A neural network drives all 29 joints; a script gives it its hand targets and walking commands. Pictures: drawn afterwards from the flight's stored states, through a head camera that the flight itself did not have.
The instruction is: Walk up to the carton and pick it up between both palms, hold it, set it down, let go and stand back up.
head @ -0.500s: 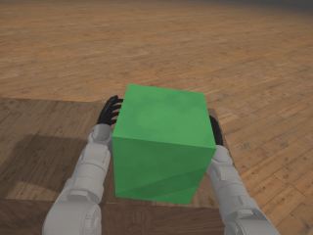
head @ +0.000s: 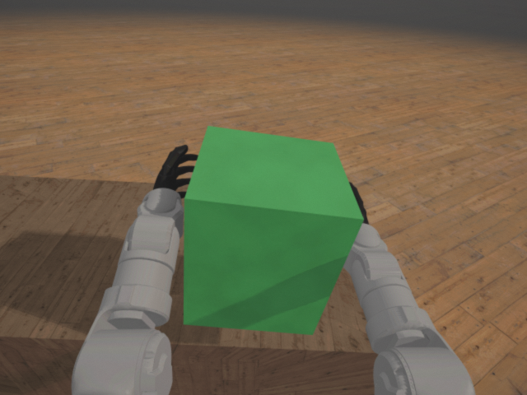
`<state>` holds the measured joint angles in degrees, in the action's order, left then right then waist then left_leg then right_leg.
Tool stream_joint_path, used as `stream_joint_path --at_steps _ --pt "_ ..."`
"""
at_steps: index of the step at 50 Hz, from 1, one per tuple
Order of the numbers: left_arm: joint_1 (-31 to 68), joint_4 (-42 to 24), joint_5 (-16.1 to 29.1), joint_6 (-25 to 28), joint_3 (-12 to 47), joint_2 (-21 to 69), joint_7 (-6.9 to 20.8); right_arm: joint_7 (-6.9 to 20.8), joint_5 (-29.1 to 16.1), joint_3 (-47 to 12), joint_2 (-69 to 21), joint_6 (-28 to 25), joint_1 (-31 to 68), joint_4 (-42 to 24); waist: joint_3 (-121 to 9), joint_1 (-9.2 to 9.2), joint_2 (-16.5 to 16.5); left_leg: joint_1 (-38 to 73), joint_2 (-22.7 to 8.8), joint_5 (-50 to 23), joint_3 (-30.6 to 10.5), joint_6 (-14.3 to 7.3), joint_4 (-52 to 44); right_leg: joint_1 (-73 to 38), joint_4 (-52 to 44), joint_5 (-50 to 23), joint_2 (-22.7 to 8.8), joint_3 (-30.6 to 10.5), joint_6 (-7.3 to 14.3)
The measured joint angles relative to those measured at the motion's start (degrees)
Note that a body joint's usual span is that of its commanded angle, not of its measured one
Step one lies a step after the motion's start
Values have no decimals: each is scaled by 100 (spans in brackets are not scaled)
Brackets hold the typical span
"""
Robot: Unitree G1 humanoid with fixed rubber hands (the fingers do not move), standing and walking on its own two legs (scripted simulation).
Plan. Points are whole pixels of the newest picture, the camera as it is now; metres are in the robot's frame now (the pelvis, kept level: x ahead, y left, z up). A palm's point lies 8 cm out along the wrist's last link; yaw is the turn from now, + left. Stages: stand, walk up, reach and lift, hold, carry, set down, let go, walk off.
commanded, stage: reach and lift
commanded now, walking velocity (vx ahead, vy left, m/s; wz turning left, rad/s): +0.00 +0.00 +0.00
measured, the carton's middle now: (260, 231) +0.36 +0.01 +0.13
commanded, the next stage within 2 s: hold in 0.90 s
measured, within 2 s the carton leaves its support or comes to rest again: neither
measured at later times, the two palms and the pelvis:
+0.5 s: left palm (162, 184) +0.38 +0.16 +0.20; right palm (350, 217) +0.37 -0.14 +0.15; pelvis +0.00 +0.00 +0.00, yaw +0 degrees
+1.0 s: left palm (157, 178) +0.37 +0.16 +0.22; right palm (349, 210) +0.37 -0.13 +0.17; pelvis +0.00 +0.00 +0.00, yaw +0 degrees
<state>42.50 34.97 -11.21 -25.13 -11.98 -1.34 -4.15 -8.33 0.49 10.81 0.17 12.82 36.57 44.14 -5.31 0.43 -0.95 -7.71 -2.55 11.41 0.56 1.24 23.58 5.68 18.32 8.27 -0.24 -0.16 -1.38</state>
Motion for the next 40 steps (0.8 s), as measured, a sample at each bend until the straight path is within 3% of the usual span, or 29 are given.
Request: stream_joint_path --at_steps 40 --pt "273 -561 -160 -728 -211 3 76 27 -196 -91 71 310 379 -51 114 0 -1 97 0 2 -16 -2 -25 -113 -46 -3 1 14 0"
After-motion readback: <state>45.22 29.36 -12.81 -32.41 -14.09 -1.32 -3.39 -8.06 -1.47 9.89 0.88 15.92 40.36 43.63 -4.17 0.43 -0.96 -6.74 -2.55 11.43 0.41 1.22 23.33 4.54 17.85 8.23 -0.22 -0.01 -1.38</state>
